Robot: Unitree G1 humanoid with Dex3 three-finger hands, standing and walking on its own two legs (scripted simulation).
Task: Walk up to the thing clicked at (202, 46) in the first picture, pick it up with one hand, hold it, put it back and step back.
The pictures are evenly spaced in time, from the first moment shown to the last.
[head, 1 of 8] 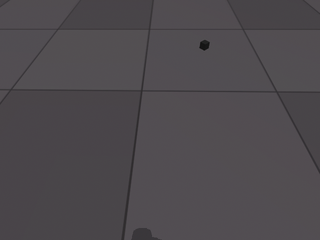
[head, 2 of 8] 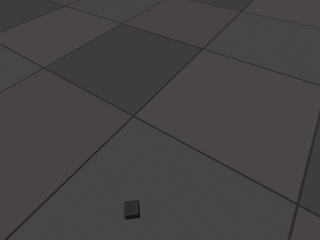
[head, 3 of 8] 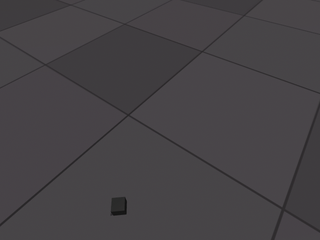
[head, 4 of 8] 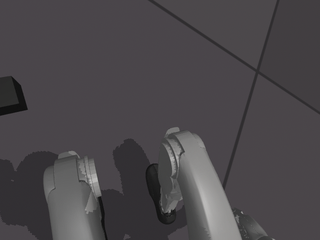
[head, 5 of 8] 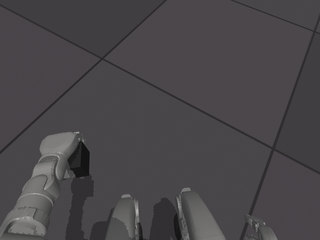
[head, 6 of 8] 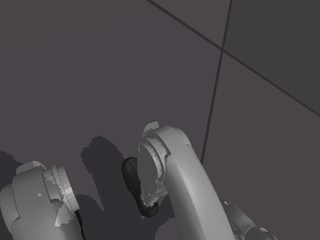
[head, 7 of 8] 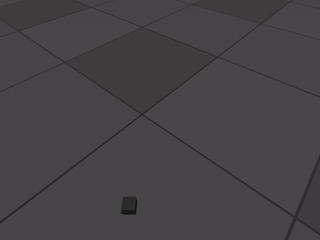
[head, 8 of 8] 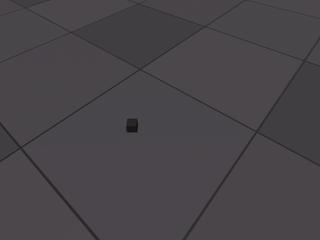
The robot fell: no
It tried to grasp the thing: yes
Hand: left
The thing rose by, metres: 0.65
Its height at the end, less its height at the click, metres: +0.00
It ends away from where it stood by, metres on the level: 0.02
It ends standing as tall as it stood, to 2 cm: yes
